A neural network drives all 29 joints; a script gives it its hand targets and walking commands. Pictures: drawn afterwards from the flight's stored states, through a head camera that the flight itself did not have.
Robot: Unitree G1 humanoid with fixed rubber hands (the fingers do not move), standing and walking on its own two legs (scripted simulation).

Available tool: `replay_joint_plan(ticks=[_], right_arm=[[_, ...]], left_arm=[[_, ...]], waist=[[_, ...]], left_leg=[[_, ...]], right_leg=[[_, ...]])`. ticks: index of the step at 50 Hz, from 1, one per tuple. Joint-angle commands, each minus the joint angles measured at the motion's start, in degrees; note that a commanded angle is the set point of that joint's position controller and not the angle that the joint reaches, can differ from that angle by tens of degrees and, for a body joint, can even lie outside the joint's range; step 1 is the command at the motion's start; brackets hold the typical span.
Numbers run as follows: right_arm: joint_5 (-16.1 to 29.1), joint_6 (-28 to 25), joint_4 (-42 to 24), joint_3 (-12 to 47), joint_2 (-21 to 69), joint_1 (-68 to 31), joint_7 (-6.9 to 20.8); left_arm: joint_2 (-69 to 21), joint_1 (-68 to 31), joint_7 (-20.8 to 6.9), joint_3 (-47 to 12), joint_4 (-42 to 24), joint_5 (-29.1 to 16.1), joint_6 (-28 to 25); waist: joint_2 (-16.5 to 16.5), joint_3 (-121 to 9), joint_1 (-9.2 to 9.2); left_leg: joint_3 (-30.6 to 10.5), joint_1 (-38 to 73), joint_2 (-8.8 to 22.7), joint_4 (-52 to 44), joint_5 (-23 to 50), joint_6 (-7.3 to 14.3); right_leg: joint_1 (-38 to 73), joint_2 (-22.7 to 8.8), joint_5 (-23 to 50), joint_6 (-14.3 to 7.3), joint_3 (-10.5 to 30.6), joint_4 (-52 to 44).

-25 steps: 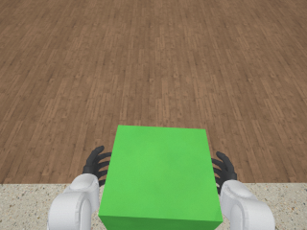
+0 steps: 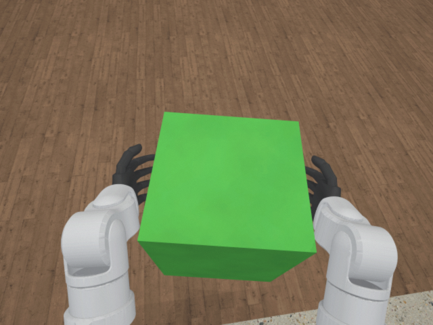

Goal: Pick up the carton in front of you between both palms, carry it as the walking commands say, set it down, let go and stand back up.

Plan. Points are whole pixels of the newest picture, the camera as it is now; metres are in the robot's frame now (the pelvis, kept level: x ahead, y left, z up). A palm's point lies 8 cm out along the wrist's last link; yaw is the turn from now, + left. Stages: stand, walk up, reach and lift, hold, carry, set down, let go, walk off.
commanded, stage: carry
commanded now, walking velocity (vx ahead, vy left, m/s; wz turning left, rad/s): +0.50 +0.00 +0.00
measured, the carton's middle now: (223, 207) +0.33 -0.02 +0.08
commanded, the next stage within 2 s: none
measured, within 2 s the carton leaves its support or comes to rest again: neither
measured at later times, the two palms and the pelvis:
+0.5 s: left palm (154, 79) +0.68 +0.14 +0.12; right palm (270, 83) +0.71 -0.15 +0.11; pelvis +0.32 -0.03 +0.00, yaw +2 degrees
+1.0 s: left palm out of the picture +1.04 +0.12 +0.22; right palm out of the picture +1.03 -0.18 +0.22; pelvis +0.68 -0.01 +0.05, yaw +1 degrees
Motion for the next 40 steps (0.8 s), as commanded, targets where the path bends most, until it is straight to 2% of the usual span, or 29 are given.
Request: replay_joint_plan(ticks=[1,5,7,8,9,10,11,12,13,14,15,16,17,18,21,24,27,29,30,31,32,33,34,35,36,37,38,39,40], right_arm=[[20.5,-0.9,0.4,39.3,37.5,-38.5,8.1],[19.3,-1.6,6.5,36.1,38.5,-42.8,7.3],[18.5,-2.1,9.7,34.7,39.1,-44.9,6.8],[18.1,-2.3,11.2,34.1,39.2,-46.3,6.6],[17.7,-2.5,12.7,33.5,39.3,-47.7,6.4],[17.4,-2.7,13.9,33.3,39.6,-49.1,6.3],[17.6,-3.0,14.6,33.1,40.4,-51.2,6.1],[17.2,-3.0,16.1,32.3,40.4,-51.8,5.9],[17.4,-3.0,16.8,32.0,40.7,-53.9,5.7],[17.3,-3.1,16.2,31.9,42.2,-54.3,5.6],[17.2,-3.2,17.0,31.1,42.8,-55.0,5.4],[17.1,-3.5,16.4,31.0,44.8,-55.2,5.2],[16.7,-3.9,13.2,30.3,45.9,-56.9,5.0],[15.7,-4.2,12.9,29.8,46.3,-57.2,4.7],[13.3,-5.8,9.8,30.1,47.2,-53.2,4.4],[12.6,-7.5,4.1,32.5,46.4,-51.1,3.9],[11.0,-7.6,2.2,33.6,40.8,-47.1,3.3],[11.3,-7.0,2.0,34.7,39.1,-47.2,3.5],[11.4,-6.4,3.3,34.4,38.5,-46.0,3.6],[11.0,-5.8,4.3,34.2,37.6,-45.3,3.8],[10.9,-5.4,6.1,34.2,37.5,-44.3,4.0],[11.0,-5.2,7.7,33.9,37.2,-43.2,4.2],[11.6,-4.9,8.0,34.0,37.0,-44.1,4.4],[11.6,-4.8,10.8,33.2,37.7,-43.1,4.6],[13.1,-4.6,8.7,35.0,39.4,-45.1,5.1],[16.7,-4.2,7.3,37.7,42.6,-48.0,6.0],[19.7,-4.1,6.8,39.6,45.5,-51.6,6.9],[21.9,-4.4,6.2,40.3,47.3,-54.3,7.5],[23.4,-4.6,6.0,40.6,48.3,-56.7,8.0]], left_arm=[[-37.4,-34.0,-4.8,-37.1,2.8,-15.5,-1.7],[-37.9,-39.3,-4.2,-34.7,7.5,-15.2,-2.5],[-38.1,-42.5,-4.1,-33.7,10.2,-15.2,-2.8],[-38.0,-43.8,-4.1,-33.1,11.8,-15.0,-2.9],[-38.2,-45.6,-4.1,-32.1,13.2,-15.1,-3.1],[-38.1,-46.6,-4.1,-31.2,14.6,-14.9,-3.3],[-38.1,-47.6,-4.1,-30.6,15.9,-14.9,-3.6],[-38.5,-48.3,-4.1,-29.5,17.9,-14.7,-3.7],[-38.1,-47.3,-4.0,-28.3,19.6,-14.2,-4.1],[-37.9,-48.3,-3.8,-27.5,20.1,-14.3,-4.4],[-39.5,-49.9,-3.8,-27.9,19.6,-15.6,-4.5],[-42.7,-52.1,-4.3,-29.6,17.5,-17.7,-4.9],[-45.8,-54.7,-4.9,-31.4,14.1,-19.9,-5.3],[-48.3,-54.5,-5.5,-32.0,13.5,-20.9,-5.4],[-50.4,-55.9,-6.4,-35.0,6.1,-23.1,-7.0],[-48.8,-54.4,-6.4,-37.4,-0.9,-23.9,-8.2],[-43.8,-47.8,-6.2,-37.8,0.4,-22.5,-7.9],[-41.8,-49.2,-6.4,-38.9,0.2,-23.0,-7.4],[-40.6,-47.8,-6.4,-38.9,1.1,-22.5,-6.9],[-40.5,-45.8,-6.6,-39.0,4.0,-22.3,-6.4],[-40.3,-44.6,-6.8,-38.6,6.2,-21.8,-6.0],[-39.9,-45.5,-7.0,-38.2,6.9,-21.3,-5.8],[-39.9,-46.1,-7.1,-37.6,6.5,-20.7,-5.5],[-39.7,-47.1,-7.0,-36.8,8.0,-19.5,-4.9],[-39.9,-47.5,-6.6,-35.1,7.5,-19.1,-4.8],[-40.4,-46.2,-6.1,-32.6,9.0,-17.2,-4.8],[-40.2,-45.8,-5.6,-30.9,10.2,-14.8,-4.8],[-40.4,-45.7,-5.2,-29.9,11.6,-13.0,-4.7],[-40.5,-45.1,-4.9,-28.8,12.6,-11.7,-4.9]], waist=[[6.1,-17.3,0.74],[7.7,-15.5,-0.43],[7.4,-14.8,-1.08],[8.4,-14.8,-1.60],[8.5,-14.7,-1.33],[9.2,-15.4,-0.32],[8.9,-17.5,1.83],[6.6,-21.2,4.69],[-0.1,-27.3,8.18],[-15.3,-30.3,7.05],[-15.8,-31.9,7.75],[-12.7,-31.3,7.77],[-8.4,-30.0,7.61],[-3.8,-28.1,6.94],[-4.0,-30.6,6.65],[-5.0,-30.7,7.58],[-6.1,-28.0,8.50],[-6.9,-25.4,8.62],[-8.2,-25.6,7.61],[-9.9,-26.3,5.43],[-10.9,-29.3,0.81],[-7.9,-35.0,-3.34],[8.8,-40.4,-4.10],[16.7,-36.6,-4.57],[13.1,-34.6,-4.09],[7.3,-32.0,-3.58],[2.3,-28.4,-3.26],[1.1,-26.3,-2.21],[1.5,-26.0,-1.11]], left_leg=[[-16.1,19.8,15.0,-12.4,11.6,5.6],[-10.0,22.3,12.2,-10.4,18.8,5.4],[-8.5,23.1,11.1,-8.4,24.0,5.3],[-7.6,23.3,10.7,-7.6,25.8,5.2],[-7.7,23.4,10.8,-6.2,28.1,4.8],[-6.9,23.5,11.0,-3.0,33.8,4.1],[-5.1,21.9,10.6,2.8,39.5,2.9],[-1.5,17.4,8.2,13.2,40.3,0.7],[-2.2,5.6,5.1,26.9,26.9,-2.2],[-4.8,-11.5,-2.6,40.9,-7.6,-4.0],[-10.7,-22.4,-5.3,54.6,-15.8,-3.8],[-14.1,-27.6,-2.2,59.1,-14.7,-2.1],[-14.9,-29.8,-0.6,58.7,-13.0,-2.0],[-14.5,-30.6,0.2,55.5,-10.1,-2.1],[-13.5,-30.5,1.1,50.8,-9.7,-2.0],[-11.4,-35.6,0.9,46.2,-12.4,-2.5],[-7.9,-33.4,0.1,35.0,-10.8,-2.8],[-4.0,-26.3,-2.0,24.5,-7.9,-2.4],[-1.8,-19.5,-3.6,20.1,-7.8,-1.7],[1.1,-10.7,-6.0,16.6,-8.8,-0.7],[2.5,1.3,-8.2,10.9,-4.0,0.4],[-5.6,19.4,-5.1,7.7,-0.5,2.8],[-35.0,34.2,12.1,2.0,0.7,8.1],[-53.5,40.2,17.3,-3.8,13.5,15.8],[-54.1,39.7,16.6,0.5,22.3,18.2],[-45.1,38.7,15.4,3.3,27.0,15.9],[-40.3,36.1,14.5,3.1,24.6,12.6],[-37.1,32.8,13.2,1.6,21.4,9.9],[-34.4,30.1,12.3,0.0,17.9,8.6]], right_leg=[[-8.1,-0.8,3.1,0.4,-0.8,-6.6],[-8.5,0.4,8.3,0.5,-4.2,-19.7],[-6.6,2.1,9.7,-0.4,-6.4,-25.2],[-5.4,2.8,10.3,-0.8,-7.8,-27.6],[-3.6,3.2,9.7,-1.5,-7.8,-29.0],[-0.6,4.4,9.4,-2.4,-8.5,-31.2],[6.1,6.5,9.5,-3.2,-9.8,-33.0],[17.9,8.6,9.7,-3.8,-11.7,-36.7],[35.6,1.5,7.9,-5.7,-0.9,-36.5],[46.7,-14.1,7.8,-10.9,28.1,-41.3],[52.5,-16.9,8.9,-16.7,37.5,-44.0],[53.1,-15.1,15.8,-15.7,32.2,-41.4],[50.5,-13.8,22.0,-14.5,27.4,-39.1],[47.8,-11.4,24.0,-11.2,22.9,-39.9],[48.0,-11.4,23.3,-10.4,18.3,-40.1],[52.0,-11.2,25.5,-11.4,15.4,-39.5],[49.9,-8.6,29.1,-10.7,10.7,-40.8],[44.2,-6.6,33.7,-9.7,6.2,-41.8],[41.2,-5.5,38.3,-8.7,3.7,-41.3],[38.0,-5.4,48.8,-7.6,0.6,-37.5],[34.7,-4.6,57.5,-5.5,-3.2,-28.9],[24.6,-2.8,48.9,-2.1,-3.7,-18.2],[9.9,1.7,17.9,1.0,-0.8,-3.2],[-6.7,11.1,-11.3,1.8,2.1,12.1],[-12.4,8.2,-11.9,0.6,6.9,21.8],[-17.3,6.6,-12.0,0.0,7.2,23.2],[-20.1,5.3,-11.7,-0.1,6.3,22.0],[-19.7,4.1,-11.1,-0.4,5.3,18.4],[-18.0,3.5,-10.2,-0.8,5.1,15.0]])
